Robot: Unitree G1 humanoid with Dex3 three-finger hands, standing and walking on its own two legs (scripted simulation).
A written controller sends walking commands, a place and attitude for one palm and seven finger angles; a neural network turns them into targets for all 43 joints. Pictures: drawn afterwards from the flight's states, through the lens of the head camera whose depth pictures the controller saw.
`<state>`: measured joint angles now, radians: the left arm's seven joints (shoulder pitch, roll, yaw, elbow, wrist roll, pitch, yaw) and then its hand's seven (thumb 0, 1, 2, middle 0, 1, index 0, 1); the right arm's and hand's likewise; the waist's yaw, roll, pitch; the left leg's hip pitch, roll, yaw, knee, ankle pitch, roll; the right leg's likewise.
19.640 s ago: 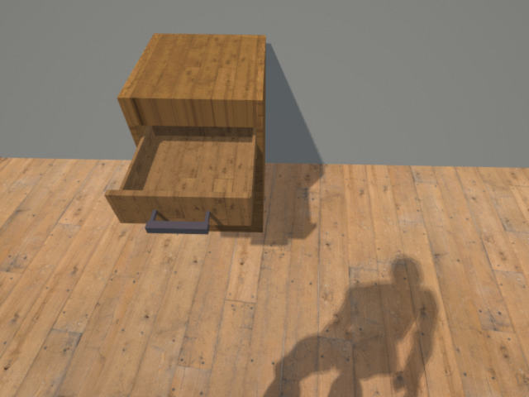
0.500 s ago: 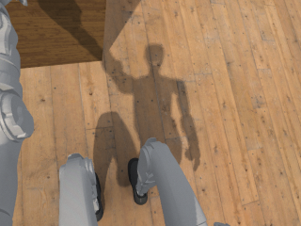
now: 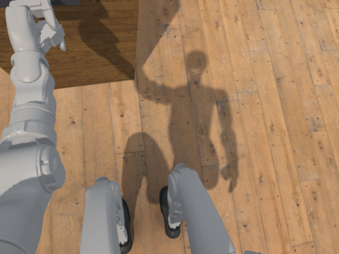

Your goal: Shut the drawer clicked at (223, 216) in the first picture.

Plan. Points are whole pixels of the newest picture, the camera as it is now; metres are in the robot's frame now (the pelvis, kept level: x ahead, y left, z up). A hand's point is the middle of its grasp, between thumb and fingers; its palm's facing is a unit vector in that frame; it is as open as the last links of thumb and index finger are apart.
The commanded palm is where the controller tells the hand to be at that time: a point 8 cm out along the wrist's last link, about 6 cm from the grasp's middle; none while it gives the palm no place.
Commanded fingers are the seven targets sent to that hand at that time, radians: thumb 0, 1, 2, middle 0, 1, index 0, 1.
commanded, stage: pull the fist back off the drawer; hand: left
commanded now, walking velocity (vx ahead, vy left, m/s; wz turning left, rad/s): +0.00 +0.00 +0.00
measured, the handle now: out of the picture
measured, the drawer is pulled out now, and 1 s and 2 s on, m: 0.00 0.00 0.00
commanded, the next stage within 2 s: draw the hand back to the body in 0.02 s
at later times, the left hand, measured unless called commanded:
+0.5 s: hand out of the picture +0.45 +0.20 +0.14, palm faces +0.19 -0.98 -0.04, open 3.3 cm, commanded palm +0.42 +0.23 +0.15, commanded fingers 0.00 0.90 0.90 -1.40 -1.60 -1.40 -1.60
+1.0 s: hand out of the picture +0.33 +0.24 +0.30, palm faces +0.31 -0.89 -0.34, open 3.2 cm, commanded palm +0.27 +0.28 +0.32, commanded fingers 0.00 0.90 0.90 -1.40 -1.60 -1.40 -1.60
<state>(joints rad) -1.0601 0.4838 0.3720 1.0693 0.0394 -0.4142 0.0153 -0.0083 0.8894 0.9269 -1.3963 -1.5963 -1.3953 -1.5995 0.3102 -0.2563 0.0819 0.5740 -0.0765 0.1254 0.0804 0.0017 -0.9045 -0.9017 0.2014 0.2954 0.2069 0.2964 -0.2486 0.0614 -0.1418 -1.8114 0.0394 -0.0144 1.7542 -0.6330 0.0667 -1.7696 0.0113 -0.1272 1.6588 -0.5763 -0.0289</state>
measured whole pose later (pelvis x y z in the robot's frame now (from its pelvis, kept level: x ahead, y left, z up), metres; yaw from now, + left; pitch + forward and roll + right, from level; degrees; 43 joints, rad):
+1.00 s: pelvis +0.09 +0.01 +0.22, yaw +6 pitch +5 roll -1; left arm 0.21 0.32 0.09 -0.07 -0.06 0.01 0.14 0.02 0.90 0.90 -1.39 -1.60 -1.39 -1.60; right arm 0.24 -0.23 0.08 0.49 0.06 0.06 -0.09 0.01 -0.90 -0.90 0.20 0.30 0.21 0.30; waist 0.00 0.07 -0.07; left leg -0.39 -0.03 0.02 0.70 -0.39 0.05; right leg -0.38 0.00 -0.06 0.66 -0.37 -0.01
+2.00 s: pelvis +0.05 +0.00 +0.24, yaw +6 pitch +1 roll -1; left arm 0.68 0.40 0.32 -0.56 -0.06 -0.18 0.12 0.01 0.89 0.89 -1.40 -1.59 -1.40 -1.60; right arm 0.21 -0.26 -0.02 0.56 0.02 -0.02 -0.08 0.01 -0.91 -0.90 0.20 0.30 0.20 0.30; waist -0.01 0.04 0.04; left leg -0.27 -0.04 0.03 0.48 -0.24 0.05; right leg -0.27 -0.01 -0.05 0.46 -0.22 0.00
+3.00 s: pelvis -0.05 +0.00 +0.23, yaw +8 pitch +4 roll -4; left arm 0.59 0.45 0.47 -0.63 -0.02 -0.32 0.15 0.01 0.88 0.90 -1.41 -1.59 -1.40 -1.60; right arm 0.20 -0.18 -0.01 0.59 -0.02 -0.12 -0.06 0.01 -0.90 -0.90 0.20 0.30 0.21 0.30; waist -0.01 0.00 0.01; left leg -0.53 0.01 -0.02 0.56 -0.10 0.07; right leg -0.34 0.09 0.04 0.84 -0.43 0.01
